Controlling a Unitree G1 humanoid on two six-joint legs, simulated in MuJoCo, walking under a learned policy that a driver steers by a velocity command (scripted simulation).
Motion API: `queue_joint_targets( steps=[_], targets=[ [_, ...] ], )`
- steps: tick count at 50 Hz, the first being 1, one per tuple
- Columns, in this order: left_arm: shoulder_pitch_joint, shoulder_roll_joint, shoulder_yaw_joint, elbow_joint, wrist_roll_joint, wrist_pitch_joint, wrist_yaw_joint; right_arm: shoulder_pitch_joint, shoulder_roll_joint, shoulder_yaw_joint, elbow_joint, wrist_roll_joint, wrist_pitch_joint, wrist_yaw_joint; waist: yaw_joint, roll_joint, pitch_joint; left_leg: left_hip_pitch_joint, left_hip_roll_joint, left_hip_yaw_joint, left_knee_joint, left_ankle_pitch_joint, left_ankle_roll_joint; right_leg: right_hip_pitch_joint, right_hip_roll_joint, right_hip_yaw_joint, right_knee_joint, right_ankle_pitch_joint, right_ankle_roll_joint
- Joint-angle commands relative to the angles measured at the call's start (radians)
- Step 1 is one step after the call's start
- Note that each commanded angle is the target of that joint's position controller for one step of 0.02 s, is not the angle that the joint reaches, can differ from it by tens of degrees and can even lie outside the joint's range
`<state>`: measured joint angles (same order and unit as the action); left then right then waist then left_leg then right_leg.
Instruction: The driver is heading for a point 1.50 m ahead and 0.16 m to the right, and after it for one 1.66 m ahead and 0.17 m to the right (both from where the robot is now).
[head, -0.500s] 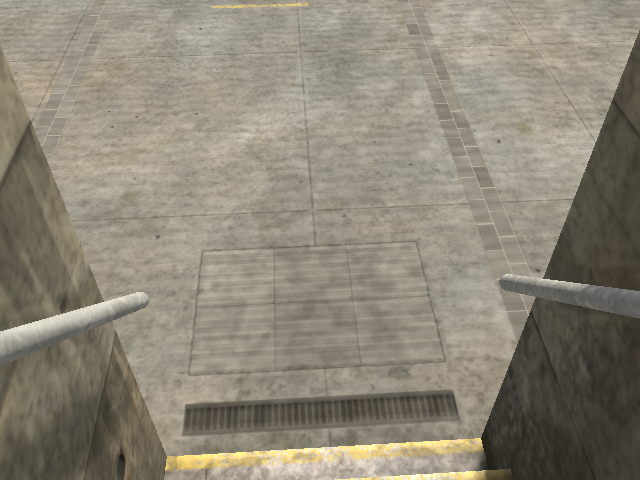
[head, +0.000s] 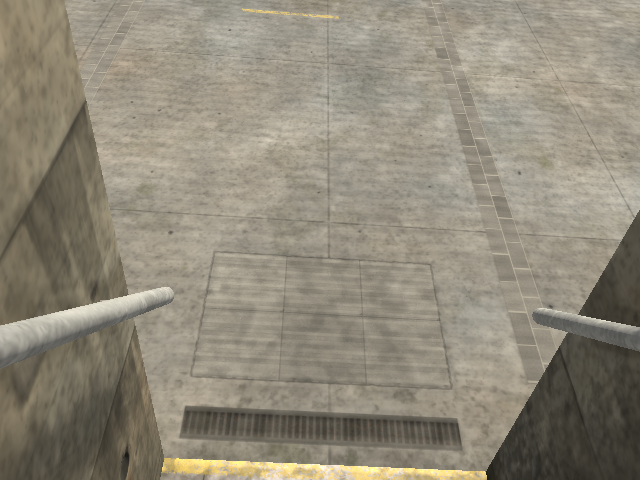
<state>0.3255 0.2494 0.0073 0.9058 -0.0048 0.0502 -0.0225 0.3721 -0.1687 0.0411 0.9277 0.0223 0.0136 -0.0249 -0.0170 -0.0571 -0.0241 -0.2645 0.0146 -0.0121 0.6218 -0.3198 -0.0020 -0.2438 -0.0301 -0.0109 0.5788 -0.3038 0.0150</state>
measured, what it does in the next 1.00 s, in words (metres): stands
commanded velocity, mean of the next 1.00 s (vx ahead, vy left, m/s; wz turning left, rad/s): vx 0.00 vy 0.00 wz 0.00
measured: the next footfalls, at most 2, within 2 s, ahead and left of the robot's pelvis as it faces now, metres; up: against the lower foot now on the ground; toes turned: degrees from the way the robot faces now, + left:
left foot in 1.80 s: +0.18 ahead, +0.07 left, -0.01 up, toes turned +1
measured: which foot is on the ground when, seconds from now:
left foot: down 0.00-1.00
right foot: down 0.00-1.00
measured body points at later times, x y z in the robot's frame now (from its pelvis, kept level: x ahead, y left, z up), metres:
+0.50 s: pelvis +0.04 +0.01 +0.01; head +0.04 +0.01 +0.46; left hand +0.08 +0.24 -0.14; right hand +0.10 -0.23 -0.13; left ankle +0.01 +0.12 -0.73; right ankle +0.01 -0.15 -0.73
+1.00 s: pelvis +0.04 -0.02 +0.01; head +0.04 -0.02 +0.46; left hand +0.06 +0.20 -0.14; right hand +0.03 -0.25 -0.14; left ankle +0.01 +0.12 -0.73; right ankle +0.01 -0.15 -0.73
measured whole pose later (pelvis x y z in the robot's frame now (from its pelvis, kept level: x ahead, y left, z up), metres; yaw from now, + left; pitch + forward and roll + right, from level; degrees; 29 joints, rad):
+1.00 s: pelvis +0.04 -0.02 +0.01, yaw -1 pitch -1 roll -1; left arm 0.30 0.16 -0.02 1.01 0.03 0.02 -0.02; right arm 0.32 -0.18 0.04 1.07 -0.01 0.01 -0.01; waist 0.00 0.02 0.01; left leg -0.15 0.06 -0.01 0.45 -0.29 -0.03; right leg -0.12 0.01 0.00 0.37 -0.24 0.01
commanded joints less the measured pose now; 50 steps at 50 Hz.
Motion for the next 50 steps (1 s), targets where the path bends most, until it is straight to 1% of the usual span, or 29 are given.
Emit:
queue_joint_targets(
  steps=[1,3,4,7,9,10,11,14,18,19,20,21,23,25,27,28,31,32,36,37,40,42,43,44,45,46,48,49,50],
  targets=[
    [0.04,0.005,-0.005,-0.033,0.003,-0.003,-0.013,-0.028,-0.102,-0.004,-0.04,0.018,-0.024,0.005,0.028,0.228,0.104,-0.104,0.169,-0.286,-0.347,-0.076,-0.002,0.081,-0.064,0.101,-0.109,0.065,-0.036],
    [0.041,0.009,-0.013,-0.024,0.017,-0.011,-0.013,-0.009,-0.103,0.004,-0.031,0.016,-0.037,0.016,0.026,0.226,0.092,-0.102,0.155,-0.262,-0.382,-0.123,0.003,0.138,-0.081,0.111,-0.143,0.091,-0.04],
    [0.045,0.014,-0.014,-0.021,0.017,-0.016,-0.01,0.004,-0.101,0.004,-0.02,0.016,-0.041,0.022,0.024,0.223,0.085,-0.081,0.151,-0.248,-0.383,-0.085,0.004,0.153,-0.091,0.117,-0.165,0.108,-0.036],
    [0.02,0.044,-0.01,-0.011,0.02,-0.028,0.005,0.025,-0.109,0.012,-0.007,0.023,-0.058,0.034,0.015,0.133,0.056,-0.007,0.148,-0.218,-0.325,0.125,0.017,0.182,-0.115,0.133,-0.206,0.165,-0.022],
    [0.006,0.042,-0.013,-0.012,0.017,-0.036,0.014,0.041,-0.122,0.007,0.004,0.027,-0.077,0.03,0.021,0.146,0.027,0.045,0.14,-0.192,-0.287,0.312,0.017,0.183,-0.125,0.132,-0.206,0.173,-0.011],
    [-0.001,0.044,-0.014,-0.003,0.013,-0.039,0.02,0.009,-0.135,0.009,-0.012,0.018,-0.071,0.031,0.018,0.13,0.019,0.069,0.139,-0.198,-0.275,0.4,0.029,0.176,-0.113,0.132,-0.196,0.179,-0.009],
    [0.0,0.039,-0.017,0.003,0.011,-0.044,0.023,0.009,-0.137,0.009,-0.014,0.018,-0.068,0.031,0.017,0.121,0.012,0.083,0.142,-0.194,-0.264,0.441,0.035,0.175,-0.118,0.131,-0.197,0.178,-0.008],
    [0.006,0.031,-0.021,0.021,0.013,-0.048,0.023,0.025,-0.14,0.01,-0.004,0.014,-0.057,0.032,0.013,0.086,0.039,0.084,0.14,-0.181,-0.255,0.428,0.042,0.162,-0.124,0.134,-0.205,0.188,-0.007],
    [0.029,0.029,-0.019,0.045,0.026,-0.053,0.027,0.021,-0.152,-0.001,0.01,0.011,-0.045,0.032,0.008,0.062,0.078,0.093,0.137,-0.162,-0.241,0.458,0.038,0.126,-0.121,0.125,-0.208,0.209,-0.003],
    [0.036,0.031,-0.013,0.06,0.017,-0.056,0.029,-0.007,-0.149,-0.002,0.006,0.008,-0.042,0.032,0.015,0.044,0.095,0.087,0.14,-0.155,-0.24,0.501,0.038,0.115,-0.119,0.117,-0.217,0.234,0.001],
    [0.03,0.023,-0.013,0.065,0.012,-0.054,0.033,-0.025,-0.154,-0.006,0.009,0.015,-0.036,0.03,0.013,0.052,0.105,0.083,0.143,-0.143,-0.238,0.545,0.031,0.102,-0.117,0.108,-0.21,0.264,0.007],
    [0.031,0.02,-0.012,0.067,0.012,-0.055,0.035,-0.03,-0.152,-0.007,0.012,0.017,-0.033,0.029,0.012,0.055,0.085,0.098,0.145,-0.139,-0.232,0.562,0.03,0.113,-0.117,0.109,-0.207,0.279,0.006],
    [0.023,0.02,-0.013,0.062,0.022,-0.056,0.031,-0.002,-0.15,-0.023,0.047,0.032,-0.039,0.022,0.003,0.07,0.078,0.1,0.141,-0.112,-0.221,0.529,0.022,0.098,-0.121,0.097,-0.2,0.313,-0.004],
    [0.024,0.02,-0.013,0.063,0.02,-0.058,0.03,-0.025,-0.143,-0.027,0.052,0.028,-0.039,0.02,0.008,0.063,0.049,0.111,0.141,-0.106,-0.217,0.51,0.022,0.108,-0.122,0.096,-0.198,0.337,-0.012],
    [0.03,0.012,-0.016,0.077,0.021,-0.054,0.028,-0.053,-0.135,-0.026,0.055,0.023,-0.024,0.027,0.004,0.043,0.049,0.117,0.145,-0.103,-0.224,0.46,0.024,0.105,-0.119,0.101,-0.218,0.306,-0.018],
    [0.039,0.002,-0.016,0.078,0.021,-0.051,0.022,-0.055,-0.129,-0.025,0.065,0.009,-0.02,0.024,0.006,0.067,0.044,0.115,0.135,-0.092,-0.223,0.45,0.017,0.098,-0.119,0.104,-0.209,0.295,-0.02],
    [0.044,0.006,-0.017,0.074,0.019,-0.053,0.02,-0.073,-0.137,-0.033,0.076,0.009,-0.013,0.02,0.011,0.056,0.032,0.111,0.133,-0.088,-0.21,0.402,0.013,0.089,-0.114,0.097,-0.211,0.296,-0.026],
    [0.052,0.0,-0.014,0.08,0.018,-0.053,0.016,-0.068,-0.119,-0.023,0.083,0.001,-0.007,0.014,0.013,0.047,0.014,0.134,0.142,-0.095,-0.188,0.411,0.017,0.083,-0.115,0.108,-0.216,0.276,-0.025],
    [0.053,-0.002,-0.007,0.084,0.016,-0.042,0.018,-0.067,-0.125,-0.024,0.095,-0.008,0.004,0.008,0.014,0.06,0.037,0.1,0.148,-0.093,-0.176,0.408,0.013,0.077,-0.099,0.103,-0.216,0.249,-0.026],
    [0.061,-0.001,-0.008,0.085,0.022,-0.047,0.015,-0.048,-0.11,-0.018,0.096,-0.013,0.004,0.008,0.009,0.056,0.016,0.118,0.149,-0.095,-0.18,0.376,0.015,0.091,-0.096,0.107,-0.217,0.226,-0.032],
    [0.041,-0.002,-0.007,0.085,0.031,-0.042,0.01,-0.055,-0.117,-0.019,0.103,-0.017,0.002,0.009,0.014,0.067,0.053,0.073,0.149,-0.089,-0.196,0.303,0.009,0.094,-0.09,0.118,-0.232,0.19,-0.041],
    [0.028,0.001,-0.01,0.069,0.044,-0.039,0.004,-0.021,-0.112,-0.018,0.119,-0.012,-0.001,0.005,0.007,0.081,0.079,0.053,0.149,-0.09,-0.213,0.226,0.011,0.098,-0.095,0.135,-0.248,0.166,-0.044],
    [0.036,-0.007,-0.011,0.08,0.042,-0.036,0.002,-0.021,-0.105,-0.016,0.122,-0.023,0.001,0.004,0.015,0.072,0.088,0.045,0.143,-0.087,-0.217,0.221,0.011,0.098,-0.096,0.139,-0.266,0.176,-0.045],
    [0.047,-0.005,-0.012,0.087,0.046,-0.035,0.002,-0.009,-0.101,-0.016,0.12,-0.019,-0.001,0.008,0.016,0.061,0.093,0.04,0.141,-0.084,-0.23,0.181,0.009,0.108,-0.093,0.145,-0.277,0.157,-0.04],
    [0.042,-0.002,-0.01,0.088,0.046,-0.034,0.001,-0.006,-0.102,-0.017,0.121,-0.018,-0.003,0.01,0.015,0.058,0.106,0.03,0.14,-0.085,-0.239,0.171,0.008,0.108,-0.091,0.145,-0.279,0.153,-0.039],
    [0.024,-0.003,-0.011,0.074,0.039,-0.037,-0.004,-0.029,-0.096,-0.012,0.114,-0.025,-0.004,0.012,0.022,0.072,0.114,0.031,0.133,-0.089,-0.242,0.175,0.008,0.103,-0.09,0.135,-0.282,0.163,-0.037],
    [0.026,-0.004,-0.011,0.076,0.038,-0.04,-0.005,-0.018,-0.095,-0.012,0.115,-0.023,-0.006,0.013,0.021,0.064,0.109,0.041,0.136,-0.089,-0.245,0.179,0.008,0.105,-0.088,0.136,-0.286,0.166,-0.037],
    [0.022,-0.008,-0.011,0.081,0.029,-0.036,0.0,-0.006,-0.082,-0.009,0.115,-0.035,-0.007,0.016,0.01,0.056,0.108,0.049,0.137,-0.087,-0.255,0.183,0.004,0.107,-0.091,0.146,-0.294,0.183,-0.044],
    [0.019,-0.007,-0.011,0.08,0.028,-0.036,0.001,0.002,-0.082,-0.009,0.117,-0.034,-0.008,0.016,0.01,0.057,0.107,0.053,0.138,-0.088,-0.257,0.189,0.001,0.112,-0.092,0.146,-0.294,0.188,-0.046]
  ],
)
